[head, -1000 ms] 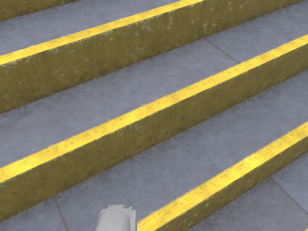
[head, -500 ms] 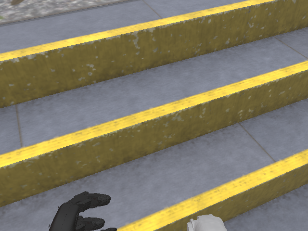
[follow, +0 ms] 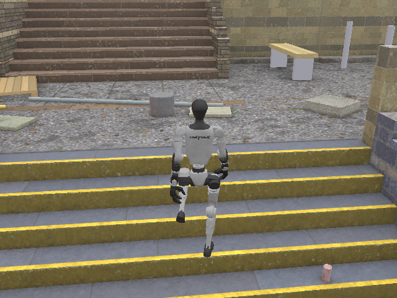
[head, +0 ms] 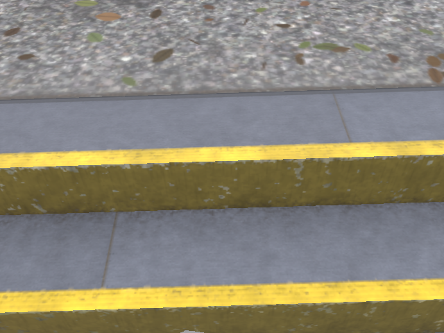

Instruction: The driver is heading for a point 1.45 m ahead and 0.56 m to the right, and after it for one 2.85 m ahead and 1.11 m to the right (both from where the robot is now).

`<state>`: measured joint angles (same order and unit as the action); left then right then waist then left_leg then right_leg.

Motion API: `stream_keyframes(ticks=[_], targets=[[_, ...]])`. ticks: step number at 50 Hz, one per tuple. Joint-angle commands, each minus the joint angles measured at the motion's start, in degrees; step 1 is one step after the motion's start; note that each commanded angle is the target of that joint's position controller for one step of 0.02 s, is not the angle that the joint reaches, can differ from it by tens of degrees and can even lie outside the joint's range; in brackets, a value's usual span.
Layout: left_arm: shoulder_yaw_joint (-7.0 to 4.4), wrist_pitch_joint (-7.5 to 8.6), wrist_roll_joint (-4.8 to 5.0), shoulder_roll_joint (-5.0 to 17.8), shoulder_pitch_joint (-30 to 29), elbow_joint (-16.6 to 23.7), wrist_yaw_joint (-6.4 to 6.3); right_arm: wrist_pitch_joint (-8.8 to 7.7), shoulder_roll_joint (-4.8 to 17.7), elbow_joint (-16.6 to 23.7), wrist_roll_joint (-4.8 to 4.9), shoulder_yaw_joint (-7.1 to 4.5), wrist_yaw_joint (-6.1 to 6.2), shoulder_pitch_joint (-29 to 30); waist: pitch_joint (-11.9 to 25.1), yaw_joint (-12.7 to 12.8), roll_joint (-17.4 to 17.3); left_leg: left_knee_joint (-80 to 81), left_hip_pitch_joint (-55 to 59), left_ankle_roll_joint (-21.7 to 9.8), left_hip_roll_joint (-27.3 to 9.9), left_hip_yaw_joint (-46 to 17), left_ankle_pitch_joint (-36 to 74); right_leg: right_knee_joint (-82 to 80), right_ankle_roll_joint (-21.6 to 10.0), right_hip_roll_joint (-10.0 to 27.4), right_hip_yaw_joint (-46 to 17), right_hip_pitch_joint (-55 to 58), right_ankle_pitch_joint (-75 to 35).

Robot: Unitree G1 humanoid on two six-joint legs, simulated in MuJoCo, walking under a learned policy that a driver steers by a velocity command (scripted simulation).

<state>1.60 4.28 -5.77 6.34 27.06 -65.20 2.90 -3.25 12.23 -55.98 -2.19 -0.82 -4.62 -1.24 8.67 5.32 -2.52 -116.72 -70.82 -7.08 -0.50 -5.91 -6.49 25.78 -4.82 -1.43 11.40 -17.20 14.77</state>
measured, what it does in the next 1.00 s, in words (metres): climbs, turning right: left foot 0.18 m higher, then right foot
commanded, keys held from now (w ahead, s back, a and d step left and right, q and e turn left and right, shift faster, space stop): e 1.00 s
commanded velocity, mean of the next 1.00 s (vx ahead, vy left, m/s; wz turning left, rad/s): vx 0.05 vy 0.00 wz -0.49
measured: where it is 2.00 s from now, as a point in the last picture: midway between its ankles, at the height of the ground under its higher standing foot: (336, 309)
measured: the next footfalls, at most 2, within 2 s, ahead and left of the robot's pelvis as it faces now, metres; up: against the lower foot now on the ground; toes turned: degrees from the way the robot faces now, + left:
left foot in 0.30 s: +0.30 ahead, +0.15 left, +0.18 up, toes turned -3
right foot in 0.82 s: +0.13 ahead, -0.09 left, +0.19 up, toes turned -30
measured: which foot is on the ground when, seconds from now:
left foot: up 0.00-0.28, down 0.30-1.00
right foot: down 0.00-0.36, up 0.38-0.80, down 0.82-0.86, up 0.88-0.96, down 0.98-1.00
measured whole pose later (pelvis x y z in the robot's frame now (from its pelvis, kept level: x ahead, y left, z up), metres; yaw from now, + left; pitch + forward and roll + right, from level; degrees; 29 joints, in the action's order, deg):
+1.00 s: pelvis +0.16 +0.00 +0.05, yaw -31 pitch +4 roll +4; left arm -4.7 7.6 -3.2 17.1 11.4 -50.3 3.1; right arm -2.9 13.7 -42.1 -0.9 0.8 0.8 -2.4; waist 3.4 -1.7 2.4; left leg -78.3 -39.6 0.5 -9.7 9.1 -39.3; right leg 15.0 -2.7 5.8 1.7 -5.8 -9.7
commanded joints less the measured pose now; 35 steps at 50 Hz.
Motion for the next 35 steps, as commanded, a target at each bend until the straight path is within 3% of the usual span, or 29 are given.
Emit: stream_keyframes(ticks=[1,4,7,8,10,11,12,13,14,15,16,17,18,19,20,21,22,23,24,25,26,28,29,30,31,32,35], targets=[[-0.11,1.06,-0.33,4.7,1.2,2.1,0.11,0.96,3.2,3.3,-1.20,0.21,1.50,0.9,-0.4,-3.2,5.3,-6.9,-14.2,1.6,-1.3,1.6,-2.7,-5.5,-12.8,14.3,-18.6,18.0,-34.7],[0.27,1.26,0.20,3.6,4.6,1.8,0.83,2.44,2.4,5.6,-1.87,1.09,2.43,4.6,-3.2,-2.4,6.2,-7.6,-19.0,2.7,-3.6,2.2,-5.3,-6.3,-13.6,16.8,-21.0,22.7,-34.3],[0.12,1.79,-0.17,2.7,5.8,2.0,0.52,3.03,-0.2,9.1,-1.51,2.39,2.79,9.0,-5.2,-0.9,6.6,-3.8,-21.0,2.8,-5.8,2.7,-8.0,-6.6,-12.7,18.2,-22.1,24.5,-35.5],[0.16,1.83,-0.67,2.8,8.0,1.0,0.76,3.79,0.0,11.4,-1.42,2.67,3.53,14.2,-5.2,0.5,4.2,5.3,-23.4,4.3,-7.1,2.5,-7.1,-5.8,-12.2,18.2,-23.4,25.6,-30.5],[0.22,2.13,-0.38,2.9,9.0,1.8,1.05,4.49,-2.2,12.1,-1.65,3.17,3.79,15.3,-5.6,0.5,8.2,12.1,-20.6,5.1,-8.2,4.9,-5.2,-7.2,-12.5,17.5,-23.6,22.2,-28.4],[-0.21,1.66,1.52,4.4,3.3,4.0,2.69,5.36,-2.5,13.9,-0.97,3.76,2.84,21.4,-7.8,-1.1,7.1,28.4,-6.6,3.9,-7.4,8.0,-24.7,-14.0,-11.0,18.2,-20.2,9.9,-26.3],[-0.28,1.47,2.20,4.8,3.7,4.6,3.38,5.92,-2.8,15.1,-0.60,3.51,2.43,24.6,-7.4,-0.5,8.6,32.7,3.9,3.4,-5.4,12.1,-30.7,-16.6,-11.4,17.3,-19.9,0.9,-24.6],[-0.82,2.27,2.91,6.7,1.5,7.7,3.08,4.96,-4.3,15.1,0.52,3.06,1.43,18.8,-5.7,-2.8,14.7,30.2,19.1,3.9,-3.0,15.4,-24.0,-16.8,-11.2,17.2,-18.2,-4.5,-32.4],[-1.55,2.86,3.18,9.8,-1.8,9.4,2.88,4.14,-1.6,13.9,1.18,1.70,1.51,15.6,-4.0,-5.2,13.5,34.5,23.6,3.7,-0.2,14.7,-21.5,-15.1,-10.6,17.1,-18.5,-2.5,-43.0],[-2.62,3.67,4.56,12.2,-3.6,10.8,2.32,3.24,0.4,14.2,1.83,0.40,1.86,12.6,-1.1,-7.0,12.8,41.2,26.9,2.4,3.0,15.9,-19.7,-11.0,-9.9,16.3,-16.5,4.2,-59.6],[-3.52,4.45,5.23,13.9,-4.0,11.0,2.18,2.18,2.9,14.7,1.98,-0.43,2.55,9.9,2.3,-7.7,12.2,46.4,33.3,-1.0,2.6,13.0,-8.6,-4.6,-7.3,14.2,-14.3,6.9,-75.6],[-3.54,5.34,4.13,10.1,-2.4,13.4,1.98,1.73,5.2,15.0,2.24,-0.61,3.95,4.8,12.4,-7.0,1.9,51.5,51.8,-6.8,-3.5,-1.6,6.8,6.6,-2.2,7.8,-13.3,-6.7,-68.6],[-2.99,4.98,4.89,7.2,-6.6,17.2,2.18,2.21,9.0,14.6,-0.13,-1.76,5.49,-6.4,19.7,-11.7,-6.7,70.3,66.5,-11.4,-11.2,-20.3,1.6,18.2,0.0,0.5,-15.7,-18.7,-33.3],[-3.18,3.05,5.31,4.1,-11.3,18.0,2.50,1.72,11.9,12.5,-3.56,-2.94,6.10,-16.3,17.6,-16.4,-16.1,88.0,64.9,-16.3,-21.9,-43.5,-12.9,47.9,2.8,-3.7,-24.2,-29.2,3.3],[-4.35,1.94,6.47,5.4,-13.2,16.6,2.46,-0.14,11.4,10.5,-3.53,-2.93,6.52,-18.2,11.3,-17.1,-12.7,90.9,57.3,-14.1,-21.2,-45.0,-28.7,66.4,2.2,-2.5,-30.5,-36.2,-2.4],[-4.47,2.02,6.41,4.4,-14.2,16.4,1.38,-1.60,9.7,8.4,-1.35,-2.96,6.30,-12.9,1.5,-12.7,-11.0,90.3,47.1,-10.4,-19.2,-34.1,-36.3,70.0,0.9,-0.3,-28.0,-39.8,-5.0],[-4.04,1.88,6.13,3.7,-12.1,14.9,0.34,-2.19,5.4,7.6,0.73,-2.30,5.66,-5.4,-1.5,-7.6,-3.0,86.0,39.3,-7.9,-18.3,-22.0,-32.6,72.2,0.2,1.9,-23.1,-38.0,-6.4],[-3.41,1.19,4.93,3.2,-10.7,13.9,0.02,-2.35,0.5,7.6,1.73,-1.07,5.18,-0.8,-1.4,-4.7,2.2,84.5,35.3,-5.8,-17.2,-15.5,-28.9,71.2,-0.6,3.7,-21.6,-35.9,-7.4],[-3.19,0.26,4.09,2.8,-10.6,13.4,0.03,-2.62,-3.1,8.0,1.82,-0.17,5.18,3.4,-1.8,-1.9,4.7,86.3,31.8,-3.4,-15.5,-10.0,-24.6,67.7,-0.8,5.2,-21.0,-32.9,-6.9],[-3.10,-0.48,3.72,3.0,-8.9,12.4,0.54,-3.05,-4.3,9.6,1.65,0.09,5.60,6.8,-0.7,-0.5,2.4,87.3,30.6,-2.5,-14.5,-5.9,-19.6,68.7,-0.5,5.1,-20.0,-30.5,-8.4],[-3.09,-0.72,4.25,4.2,-8.6,11.5,1.38,-3.26,-4.2,10.3,0.96,0.08,6.00,8.9,0.9,-0.4,0.9,88.5,30.0,-2.6,-13.9,-2.9,-15.2,73.4,-0.6,4.3,-19.7,-29.5,-8.9],[-3.29,-0.14,5.16,6.8,-11.4,12.4,2.68,-3.72,-0.9,10.7,-0.23,-0.40,6.58,9.4,0.9,-1.2,2.9,88.5,30.5,-2.5,-13.5,4.5,-13.9,76.6,-0.7,2.8,-20.2,-30.1,-9.4],[-3.83,0.05,4.53,9.8,-15.1,14.7,2.62,-3.85,0.3,9.6,-0.45,-0.43,6.57,6.0,1.1,-2.1,5.4,89.0,33.6,-3.1,-14.3,7.1,-15.1,71.7,0.2,3.9,-19.2,-31.7,-9.7],[-4.12,0.14,3.95,11.3,-17.2,15.5,2.42,-4.03,1.4,9.5,-0.28,-0.63,6.76,4.4,0.9,-3.1,4.1,88.5,36.0,-3.2,-14.6,8.1,-15.7,70.5,0.7,4.3,-19.4,-32.0,-10.3],[-4.34,0.06,3.62,12.4,-18.7,16.2,2.02,-4.09,2.1,9.9,-0.28,-0.69,6.89,3.9,0.7,-3.8,2.9,88.4,37.6,-3.2,-15.0,8.4,-16.6,70.3,1.4,4.7,-19.7,-32.5,-10.7],[-4.71,-0.08,3.86,14.3,-20.5,17.7,0.65,-3.85,2.3,10.0,-0.47,-0.81,6.59,2.7,0.9,-4.9,2.1,90.8,40.7,-4.2,-17.6,5.6,-18.6,69.4,3.3,5.1,-20.8,-34.8,-7.6],[-4.67,-1.52,2.64,14.2,-22.5,19.1,-1.60,-4.30,2.1,10.3,-0.57,-0.28,6.64,-0.6,-0.5,-7.6,0.5,91.3,49.4,-5.8,-21.5,2.8,-21.3,66.5,5.1,6.3,-22.8,-39.8,-6.8]])
Over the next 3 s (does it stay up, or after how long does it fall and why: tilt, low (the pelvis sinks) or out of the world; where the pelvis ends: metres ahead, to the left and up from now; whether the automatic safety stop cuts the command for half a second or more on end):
stays up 0.83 -0.31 0.52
